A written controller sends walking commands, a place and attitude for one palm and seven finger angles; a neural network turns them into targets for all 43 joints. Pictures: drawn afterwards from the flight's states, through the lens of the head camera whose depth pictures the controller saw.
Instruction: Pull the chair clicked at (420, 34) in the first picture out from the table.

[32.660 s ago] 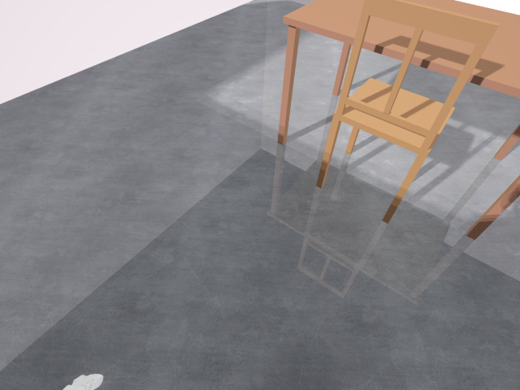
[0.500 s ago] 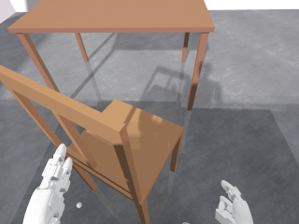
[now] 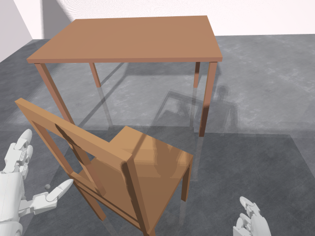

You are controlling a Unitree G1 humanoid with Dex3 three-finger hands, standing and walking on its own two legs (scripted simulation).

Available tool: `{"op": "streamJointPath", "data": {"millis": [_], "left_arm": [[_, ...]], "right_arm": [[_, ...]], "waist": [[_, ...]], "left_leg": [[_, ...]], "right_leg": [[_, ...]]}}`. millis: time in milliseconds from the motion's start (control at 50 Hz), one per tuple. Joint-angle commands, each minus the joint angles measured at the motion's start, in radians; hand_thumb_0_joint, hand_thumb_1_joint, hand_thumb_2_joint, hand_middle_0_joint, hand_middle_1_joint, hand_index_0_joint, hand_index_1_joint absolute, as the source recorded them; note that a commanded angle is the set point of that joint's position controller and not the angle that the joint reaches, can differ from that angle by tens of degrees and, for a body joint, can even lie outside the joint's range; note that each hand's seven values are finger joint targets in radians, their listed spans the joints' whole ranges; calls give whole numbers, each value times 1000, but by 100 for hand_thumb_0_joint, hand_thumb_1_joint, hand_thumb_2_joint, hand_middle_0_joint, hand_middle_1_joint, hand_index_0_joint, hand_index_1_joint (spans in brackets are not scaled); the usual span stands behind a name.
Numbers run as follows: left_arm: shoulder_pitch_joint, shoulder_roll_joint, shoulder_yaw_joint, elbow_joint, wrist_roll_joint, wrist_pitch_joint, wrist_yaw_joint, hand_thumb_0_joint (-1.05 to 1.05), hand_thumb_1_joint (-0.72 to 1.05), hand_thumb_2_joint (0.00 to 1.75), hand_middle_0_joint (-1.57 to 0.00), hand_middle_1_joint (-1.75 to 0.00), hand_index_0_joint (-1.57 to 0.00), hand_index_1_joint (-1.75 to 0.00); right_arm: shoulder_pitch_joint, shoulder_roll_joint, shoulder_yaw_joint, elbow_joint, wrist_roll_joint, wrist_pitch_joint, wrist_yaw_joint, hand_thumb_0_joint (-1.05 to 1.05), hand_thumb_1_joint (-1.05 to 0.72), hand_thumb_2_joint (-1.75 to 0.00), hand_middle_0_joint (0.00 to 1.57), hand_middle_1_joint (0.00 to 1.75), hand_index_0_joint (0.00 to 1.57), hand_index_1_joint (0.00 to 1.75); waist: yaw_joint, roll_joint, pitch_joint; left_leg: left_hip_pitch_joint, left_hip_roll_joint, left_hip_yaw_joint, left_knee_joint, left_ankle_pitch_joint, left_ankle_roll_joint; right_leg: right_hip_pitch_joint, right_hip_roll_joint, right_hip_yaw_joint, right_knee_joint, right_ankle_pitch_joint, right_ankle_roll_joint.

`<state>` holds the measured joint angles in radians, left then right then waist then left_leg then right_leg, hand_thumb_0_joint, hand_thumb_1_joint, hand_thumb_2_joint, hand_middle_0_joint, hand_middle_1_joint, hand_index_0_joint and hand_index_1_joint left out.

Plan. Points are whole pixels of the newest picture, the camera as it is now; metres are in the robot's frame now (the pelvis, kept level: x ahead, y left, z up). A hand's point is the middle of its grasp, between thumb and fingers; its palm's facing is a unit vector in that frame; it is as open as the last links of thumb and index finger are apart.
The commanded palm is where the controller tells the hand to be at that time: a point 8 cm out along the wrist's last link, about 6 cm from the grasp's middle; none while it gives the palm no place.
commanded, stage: draw the hand back to the body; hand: left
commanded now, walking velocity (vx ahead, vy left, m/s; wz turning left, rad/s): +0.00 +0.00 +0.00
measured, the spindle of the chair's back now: (90, 171) +0.32 +0.25 -0.05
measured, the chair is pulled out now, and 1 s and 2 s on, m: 0.63 0.63 0.63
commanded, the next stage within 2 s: step back with the hand held close in 0.58 s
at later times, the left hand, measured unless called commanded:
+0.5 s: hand (27, 167) +0.20 +0.27 +0.17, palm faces +0.43 -0.82 -0.39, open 7.5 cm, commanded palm +0.15 +0.31 +0.20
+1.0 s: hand (19, 169) +0.19 +0.28 +0.17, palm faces +0.32 -0.79 -0.53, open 7.4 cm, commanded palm +0.14 +0.33 +0.19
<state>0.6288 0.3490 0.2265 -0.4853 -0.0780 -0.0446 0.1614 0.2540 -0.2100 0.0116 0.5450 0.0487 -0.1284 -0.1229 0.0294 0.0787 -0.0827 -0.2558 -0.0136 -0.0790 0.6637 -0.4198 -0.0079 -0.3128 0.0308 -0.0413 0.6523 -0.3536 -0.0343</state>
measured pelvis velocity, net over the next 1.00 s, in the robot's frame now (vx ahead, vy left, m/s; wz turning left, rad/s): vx -0.02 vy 0.03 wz -0.04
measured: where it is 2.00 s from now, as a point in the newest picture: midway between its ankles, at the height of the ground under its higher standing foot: outside the picture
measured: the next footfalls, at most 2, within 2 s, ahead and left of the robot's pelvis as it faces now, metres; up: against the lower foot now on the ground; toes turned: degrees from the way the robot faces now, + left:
none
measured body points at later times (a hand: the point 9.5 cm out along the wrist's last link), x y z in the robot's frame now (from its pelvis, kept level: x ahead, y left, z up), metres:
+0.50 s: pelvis +0.01 +0.01 +0.02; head -0.01 -0.01 +0.47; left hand +0.17 +0.31 +0.20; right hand +0.19 -0.22 -0.07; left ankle -0.04 +0.13 -0.72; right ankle +0.00 -0.10 -0.72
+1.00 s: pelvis -0.02 +0.03 +0.02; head +0.01 +0.01 +0.47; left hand +0.17 +0.32 +0.20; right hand +0.15 -0.22 -0.07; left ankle -0.04 +0.13 -0.72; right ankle +0.00 -0.10 -0.72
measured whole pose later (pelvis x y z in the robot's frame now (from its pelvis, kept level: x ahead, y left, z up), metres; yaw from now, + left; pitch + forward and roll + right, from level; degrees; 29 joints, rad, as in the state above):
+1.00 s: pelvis -0.02 +0.03 +0.02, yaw -3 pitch +1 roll -1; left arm 0.58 0.40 0.39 -0.47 -0.06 -0.18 0.11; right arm 0.16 -0.24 -0.02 0.59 0.02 -0.05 -0.05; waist 0.01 0.06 0.05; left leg -0.19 -0.04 -0.02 0.46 -0.28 0.03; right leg -0.25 0.01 0.02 0.42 -0.19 0.01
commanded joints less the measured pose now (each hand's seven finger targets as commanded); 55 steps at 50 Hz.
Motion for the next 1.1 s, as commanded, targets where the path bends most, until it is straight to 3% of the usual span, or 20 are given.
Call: {"op": "streamJointPath", "data": {"millis": [0,180,200,240,280,340,420,500,580,660,680,700,720,760,800,820,880,980,1020,1080], "left_arm": [[-94,174,171,-195,4,-96,15,0,57,74,-16,-23,-16,-23],[-233,236,291,-146,-13,-134,8,0,90,90,-20,-30,-20,-30],[-201,207,276,-97,-15,-132,4,0,90,90,-20,-30,-20,-30],[-149,146,227,-40,-20,-121,-11,0,90,90,-20,-30,-20,-30],[-155,147,223,-36,-20,-121,-17,0,90,90,-20,-30,-20,-30],[-196,184,238,-128,-15,-136,-16,0,90,90,-20,-30,-20,-30],[-213,243,286,-183,-10,-141,-5,0,90,90,-20,-30,-20,-30],[-214,208,261,-167,-6,-134,-4,0,90,90,-20,-30,-20,-30],[-210,174,243,-94,-10,-124,-9,0,90,90,-20,-30,-20,-30],[-217,174,241,-94,-9,-123,-15,0,90,90,-20,-30,-20,-30],[-201,140,203,-103,-7,-124,-21,0,90,90,-20,-30,-20,-30],[-375,344,392,-226,0,-182,-12,0,90,90,-20,-30,-20,-30],[-395,361,407,-202,6,-206,-14,0,90,90,-20,-30,-20,-30],[-216,228,311,-123,10,-207,-25,0,90,90,-20,-30,-20,-30],[-138,187,276,-110,11,-201,-30,0,90,90,-20,-30,-20,-30],[-114,185,277,-123,11,-203,-32,0,90,90,-20,-30,-20,-30],[-56,202,297,-142,16,-198,-25,0,90,90,-20,-30,-20,-30],[-29,257,357,-200,13,-199,-10,0,90,90,-20,-30,-20,-30],[-32,285,379,-234,12,-201,-4,0,90,90,-20,-30,-20,-30],[-26,259,358,-262,11,-202,1,0,90,90,-20,-30,-20,-30]], "right_arm": [[-136,-86,-30,-140,-12,-71,9,0,-90,-90,20,30,20,30],[-156,-93,-34,-80,-16,-85,26,0,-90,-90,20,30,20,30],[-157,-92,-36,-72,-19,-84,29,0,-90,-90,20,30,20,30],[-164,-94,-41,-64,-17,-73,39,0,-90,-90,20,30,20,30],[-172,-101,-47,-63,-18,-62,45,0,-90,-90,20,30,20,30],[-178,-106,-47,-72,-21,-65,49,0,-90,-90,20,30,20,30],[-185,-100,-42,-71,-26,-77,46,0,-90,-90,20,30,20,30],[-183,-91,-35,-64,-22,-80,47,0,-90,-90,20,30,20,30],[-185,-98,-38,-57,-21,-69,49,0,-90,-90,20,30,20,30],[-184,-103,-44,-62,-23,-61,53,0,-90,-90,20,30,20,30],[-185,-103,-42,-66,-24,-62,56,0,-90,-90,20,30,20,30],[-159,-142,-50,-96,-19,-46,62,0,-90,-90,20,30,20,30],[-152,-127,-46,-79,-22,-42,57,0,-90,-90,20,30,20,30],[-170,-130,-45,-81,-30,-30,62,0,-90,-90,20,30,20,30],[-177,-138,-49,-93,-31,-12,69,0,-90,-90,20,30,20,30],[-184,-141,-54,-96,-34,-7,69,0,-90,-90,20,30,20,30],[-181,-139,-66,-107,-34,18,72,0,-90,-90,20,30,20,30],[-188,-128,-76,-129,-29,45,60,0,-90,-90,20,30,20,30],[-193,-129,-76,-131,-28,45,53,0,-90,-90,20,30,20,30],[-180,-128,-72,-135,-31,39,51,0,-90,-90,20,30,20,30]], "waist": [[8,-34,11],[14,-4,-2],[14,-47,11],[12,-46,32],[12,-80,33],[20,-28,-30],[27,-2,-49],[21,40,2],[15,-13,67],[19,-17,38],[16,-9,32],[-2,5,91],[-5,0,99],[-8,-28,73],[-10,-15,23],[-9,16,-3],[-11,-36,-72],[-14,-71,-111],[-14,-25,-113],[-15,19,-91]], "left_leg": [[-15,20,52,-148,276,28],[64,23,61,-207,370,26],[63,24,60,-210,380,27],[70,29,64,-219,406,25],[72,30,66,-227,405,28],[100,30,59,-242,449,26],[113,28,53,-256,461,20],[117,31,56,-271,457,13],[92,37,50,-290,401,12],[99,38,48,-295,398,14],[105,37,47,-295,403,14],[19,59,26,-288,293,44],[10,49,13,-286,237,41],[42,52,16,-290,281,42],[56,66,15,-296,373,40],[58,73,16,-297,431,38],[58,92,12,-273,546,35],[15,102,5,-248,570,32],[-2,112,-5,-249,562,38],[-44,136,-24,-267,541,48]], "right_leg": [[108,-63,28,-167,230,21],[196,-61,28,-211,336,21],[194,-59,20,-212,347,23],[203,-60,20,-220,369,23],[206,-58,18,-227,369,27],[250,-60,19,-226,392,22],[275,-53,21,-240,399,19],[249,-50,14,-250,370,17],[225,-45,12,-264,312,16],[238,-46,12,-262,304,15],[237,-45,12,-260,305,15],[201,-86,125,-301,349,21],[193,-105,137,-314,338,14],[190,-101,124,-299,373,17],[214,-90,94,-266,424,28],[231,-89,82,-247,463,30],[256,-86,67,-211,531,36],[270,-92,73,-162,568,37],[260,-88,78,-140,543,37],[235,-72,67,-99,423,43]]}}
